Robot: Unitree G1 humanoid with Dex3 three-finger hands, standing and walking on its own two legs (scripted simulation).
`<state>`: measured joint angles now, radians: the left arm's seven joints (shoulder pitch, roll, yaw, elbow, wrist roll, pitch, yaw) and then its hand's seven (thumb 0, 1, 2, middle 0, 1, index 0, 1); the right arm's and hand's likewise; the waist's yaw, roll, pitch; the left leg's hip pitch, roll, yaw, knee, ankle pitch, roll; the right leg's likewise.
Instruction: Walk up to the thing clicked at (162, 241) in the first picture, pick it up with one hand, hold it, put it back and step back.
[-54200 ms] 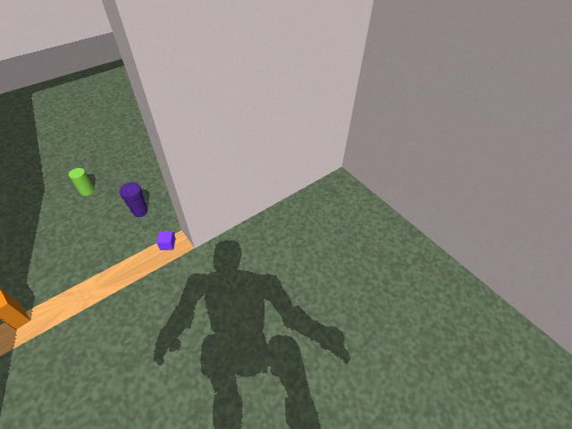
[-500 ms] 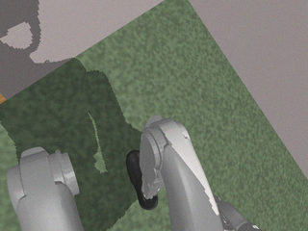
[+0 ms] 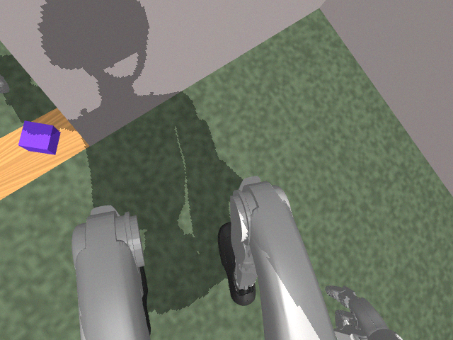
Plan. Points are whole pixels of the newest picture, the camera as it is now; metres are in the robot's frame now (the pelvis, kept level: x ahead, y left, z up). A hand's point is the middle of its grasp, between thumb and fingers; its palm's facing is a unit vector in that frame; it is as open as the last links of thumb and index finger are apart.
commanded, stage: withdraw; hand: left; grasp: from above
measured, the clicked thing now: (40, 138) +0.50 +0.29 -0.34
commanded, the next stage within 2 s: home in 0.22 s
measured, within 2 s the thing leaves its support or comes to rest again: neither
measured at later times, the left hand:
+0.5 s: hand out of the picture +0.51 +0.32 -0.16, palm faces -0.35 -0.06 -0.93, open 12.4 cm
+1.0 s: hand out of the picture +0.33 +0.27 +0.04, palm faces -0.19 -0.74 -0.65, open 7.6 cm
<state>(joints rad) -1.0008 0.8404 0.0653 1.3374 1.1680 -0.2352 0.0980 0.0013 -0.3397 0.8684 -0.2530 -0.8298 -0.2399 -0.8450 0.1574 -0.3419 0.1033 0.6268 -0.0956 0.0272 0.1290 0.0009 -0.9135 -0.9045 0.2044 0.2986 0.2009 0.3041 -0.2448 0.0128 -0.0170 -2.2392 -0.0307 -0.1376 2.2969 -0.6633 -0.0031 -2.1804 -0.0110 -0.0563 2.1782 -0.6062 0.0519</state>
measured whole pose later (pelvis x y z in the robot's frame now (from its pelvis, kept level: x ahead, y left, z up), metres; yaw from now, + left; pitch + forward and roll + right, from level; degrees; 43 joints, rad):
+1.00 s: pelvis +0.02 +0.00 +0.15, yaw +4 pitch +31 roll -6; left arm -0.21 0.46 0.06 0.44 0.41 0.13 0.03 0.01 0.85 0.89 -0.22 -0.31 -0.21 -0.31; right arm 0.07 -0.28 -0.03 0.57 0.02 -0.01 0.02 0.01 -0.91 -0.90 0.20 0.30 0.20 0.30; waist -0.07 0.02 -0.20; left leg -1.72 -0.01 -0.10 1.83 -0.64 -0.01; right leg -1.68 -0.02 -0.04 1.74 -0.60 0.04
